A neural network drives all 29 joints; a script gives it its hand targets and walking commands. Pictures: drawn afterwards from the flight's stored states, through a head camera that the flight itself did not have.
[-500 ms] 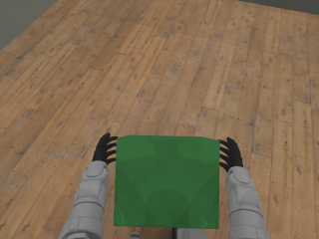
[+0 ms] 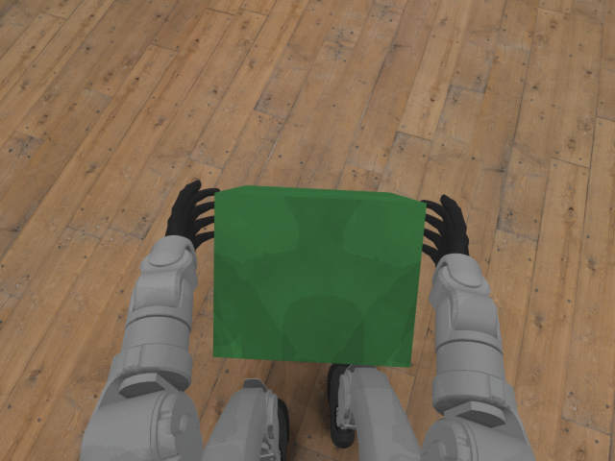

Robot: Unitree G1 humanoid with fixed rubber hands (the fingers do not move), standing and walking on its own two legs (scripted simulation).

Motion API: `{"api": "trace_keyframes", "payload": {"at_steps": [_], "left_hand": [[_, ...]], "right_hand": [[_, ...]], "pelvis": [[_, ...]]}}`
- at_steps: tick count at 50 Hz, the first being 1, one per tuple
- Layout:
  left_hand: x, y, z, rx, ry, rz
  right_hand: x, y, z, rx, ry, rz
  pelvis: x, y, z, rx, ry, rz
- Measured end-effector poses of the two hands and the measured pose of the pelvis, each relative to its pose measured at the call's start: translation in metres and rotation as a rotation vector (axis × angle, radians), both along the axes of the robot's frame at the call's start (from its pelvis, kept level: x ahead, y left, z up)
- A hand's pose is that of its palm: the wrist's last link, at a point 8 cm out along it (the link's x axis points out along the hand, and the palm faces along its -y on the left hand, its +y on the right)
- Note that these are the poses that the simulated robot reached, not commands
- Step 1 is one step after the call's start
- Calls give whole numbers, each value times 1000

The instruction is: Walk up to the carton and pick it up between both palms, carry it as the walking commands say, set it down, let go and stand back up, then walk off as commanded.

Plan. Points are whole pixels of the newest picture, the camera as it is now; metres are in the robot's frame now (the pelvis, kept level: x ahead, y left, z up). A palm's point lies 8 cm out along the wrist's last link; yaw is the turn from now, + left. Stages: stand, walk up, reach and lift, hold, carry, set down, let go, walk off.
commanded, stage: set down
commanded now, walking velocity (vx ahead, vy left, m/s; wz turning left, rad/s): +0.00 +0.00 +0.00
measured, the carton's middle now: (315, 262) +0.40 -0.03 -0.17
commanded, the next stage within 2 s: none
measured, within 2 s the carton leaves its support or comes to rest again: neither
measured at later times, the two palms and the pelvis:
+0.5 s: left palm (203, 241) +0.44 +0.15 -0.15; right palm (424, 257) +0.40 -0.20 -0.16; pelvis -0.01 +0.00 -0.08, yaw +0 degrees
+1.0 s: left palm (221, 242) +0.47 +0.14 -0.24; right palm (412, 260) +0.42 -0.21 -0.24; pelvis -0.03 +0.01 -0.15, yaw +1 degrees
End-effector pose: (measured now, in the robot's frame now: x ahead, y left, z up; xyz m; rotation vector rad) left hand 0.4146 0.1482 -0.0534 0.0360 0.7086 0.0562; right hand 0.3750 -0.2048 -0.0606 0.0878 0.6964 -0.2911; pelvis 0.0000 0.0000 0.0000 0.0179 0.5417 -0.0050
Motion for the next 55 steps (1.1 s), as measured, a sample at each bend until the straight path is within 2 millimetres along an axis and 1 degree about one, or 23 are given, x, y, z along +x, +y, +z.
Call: {"api": "trace_keyframes", "payload": {"at_steps": [10,22,38,55], "left_hand": [[10,2,-40,-1,5,-2],[25,2,-85,3,-1,-3],[44,-4,-141,19,1,-24],[62,-7,-203,35,6,-50]], "right_hand": [[10,2,-40,-4,11,-5],[23,3,-86,-7,16,-9],[34,-1,-140,-23,32,-11],[49,-4,-201,-38,42,-13]], "pelvis": [[-3,-3,-29,-2,107,8],[-8,2,-67,-8,201,10],[-20,9,-118,-10,249,13],[-31,6,-165,-11,283,26]]}}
